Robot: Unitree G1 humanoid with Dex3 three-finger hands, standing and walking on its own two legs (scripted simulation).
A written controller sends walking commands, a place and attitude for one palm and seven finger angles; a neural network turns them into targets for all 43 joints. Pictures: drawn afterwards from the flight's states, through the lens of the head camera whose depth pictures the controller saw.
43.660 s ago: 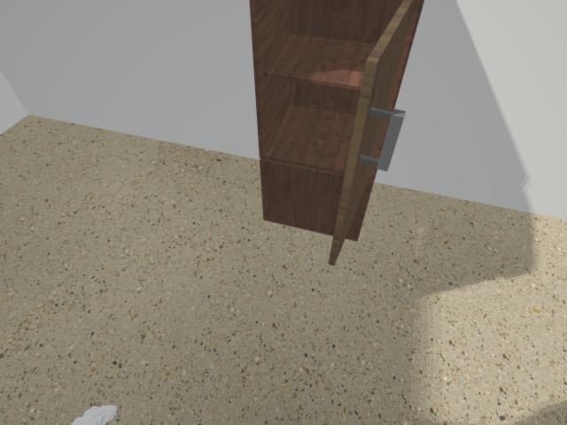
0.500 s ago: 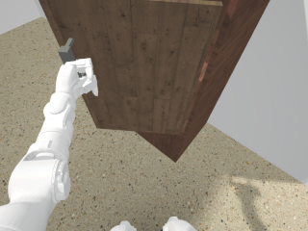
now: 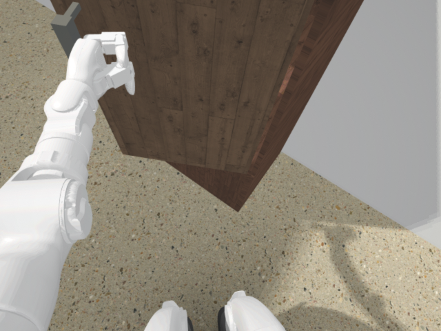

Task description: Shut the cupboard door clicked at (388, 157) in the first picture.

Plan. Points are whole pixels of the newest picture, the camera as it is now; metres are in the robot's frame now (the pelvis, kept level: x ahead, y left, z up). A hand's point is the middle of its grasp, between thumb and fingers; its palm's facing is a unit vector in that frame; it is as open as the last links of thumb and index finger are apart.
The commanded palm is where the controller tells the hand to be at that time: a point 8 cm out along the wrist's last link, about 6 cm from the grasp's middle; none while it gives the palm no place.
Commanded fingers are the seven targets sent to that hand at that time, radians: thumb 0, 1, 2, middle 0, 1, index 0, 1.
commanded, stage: push the door shut along its arc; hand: left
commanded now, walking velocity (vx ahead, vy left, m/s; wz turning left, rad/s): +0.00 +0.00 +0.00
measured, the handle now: (83, 48) +0.60 +0.17 +0.12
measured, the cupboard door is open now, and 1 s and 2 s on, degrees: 27 13 13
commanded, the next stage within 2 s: pull the fist back off the door in 0.58 s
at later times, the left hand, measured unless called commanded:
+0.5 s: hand (144, 50) +0.58 +0.07 +0.12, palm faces -0.33 -0.94 +0.00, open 3.2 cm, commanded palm +0.60 +0.09 +0.12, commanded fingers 0.00 0.90 0.90 -1.30 -1.50 -1.30 -1.50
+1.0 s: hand (168, 53) +0.60 +0.03 +0.10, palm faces +0.08 -1.00 -0.03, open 3.1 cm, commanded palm +0.56 +0.08 +0.12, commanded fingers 0.00 0.90 0.90 -1.30 -1.50 -1.30 -1.50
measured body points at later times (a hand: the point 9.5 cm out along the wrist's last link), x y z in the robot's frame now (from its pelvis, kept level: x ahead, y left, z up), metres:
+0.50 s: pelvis +0.01 +0.00 -0.01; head +0.17 +0.02 +0.41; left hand +0.60 +0.12 +0.12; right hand -0.05 -0.27 -0.10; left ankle +0.01 +0.07 -0.68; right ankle +0.02 -0.10 -0.68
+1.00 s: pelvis +0.03 -0.02 +0.00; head +0.17 -0.01 +0.42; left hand +0.59 +0.08 +0.11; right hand -0.04 -0.25 -0.12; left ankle +0.01 +0.07 -0.68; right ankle +0.02 -0.10 -0.68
